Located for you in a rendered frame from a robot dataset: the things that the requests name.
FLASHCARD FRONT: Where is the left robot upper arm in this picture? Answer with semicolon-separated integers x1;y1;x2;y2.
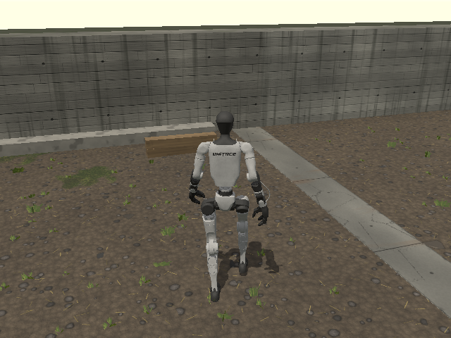
192;142;211;180

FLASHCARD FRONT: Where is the robot left hand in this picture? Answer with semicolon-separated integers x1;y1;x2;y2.
189;190;205;204

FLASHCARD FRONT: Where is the right robot shin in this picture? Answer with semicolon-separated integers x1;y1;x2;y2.
238;221;248;264

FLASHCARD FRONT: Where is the right robot upper arm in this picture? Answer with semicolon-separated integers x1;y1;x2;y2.
240;142;258;182

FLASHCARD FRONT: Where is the robot right hand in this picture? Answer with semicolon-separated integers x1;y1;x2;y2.
252;205;268;226

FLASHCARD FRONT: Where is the right robot forearm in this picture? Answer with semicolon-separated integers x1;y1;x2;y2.
251;171;267;208

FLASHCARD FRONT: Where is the robot shin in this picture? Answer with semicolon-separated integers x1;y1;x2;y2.
238;221;248;264
206;243;218;292

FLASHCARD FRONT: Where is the left robot forearm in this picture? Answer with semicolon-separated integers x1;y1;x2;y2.
189;169;200;193

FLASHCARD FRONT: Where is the left robot shin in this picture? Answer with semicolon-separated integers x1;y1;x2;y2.
206;243;218;292

